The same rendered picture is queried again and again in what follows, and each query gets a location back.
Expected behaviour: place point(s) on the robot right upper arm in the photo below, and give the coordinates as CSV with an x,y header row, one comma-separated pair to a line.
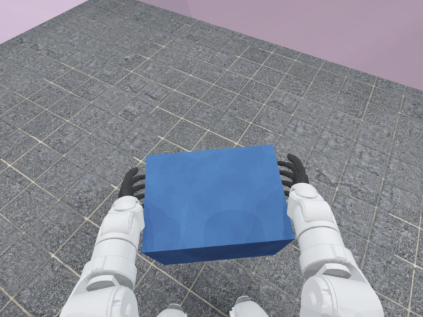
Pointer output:
x,y
329,296

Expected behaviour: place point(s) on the robot left shin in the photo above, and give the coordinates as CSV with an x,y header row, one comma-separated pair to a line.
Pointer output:
x,y
174,306

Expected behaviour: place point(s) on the robot left hand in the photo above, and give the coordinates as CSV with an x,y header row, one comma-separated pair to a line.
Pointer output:
x,y
128,189

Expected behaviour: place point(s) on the robot right forearm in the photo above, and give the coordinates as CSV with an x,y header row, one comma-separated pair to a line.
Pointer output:
x,y
320,242

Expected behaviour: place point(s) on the robot left forearm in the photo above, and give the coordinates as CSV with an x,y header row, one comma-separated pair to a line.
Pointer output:
x,y
113,259

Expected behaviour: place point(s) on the robot left upper arm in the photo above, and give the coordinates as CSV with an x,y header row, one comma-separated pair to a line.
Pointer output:
x,y
116,301

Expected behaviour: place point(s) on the robot shin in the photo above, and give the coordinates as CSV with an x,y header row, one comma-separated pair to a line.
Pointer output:
x,y
174,306
242,299

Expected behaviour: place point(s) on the robot right shin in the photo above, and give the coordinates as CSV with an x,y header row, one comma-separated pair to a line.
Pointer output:
x,y
242,299

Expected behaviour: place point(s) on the carton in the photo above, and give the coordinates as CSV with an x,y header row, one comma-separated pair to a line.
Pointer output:
x,y
214,205

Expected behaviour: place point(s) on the robot right hand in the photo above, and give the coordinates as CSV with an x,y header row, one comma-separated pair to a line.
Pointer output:
x,y
298,175

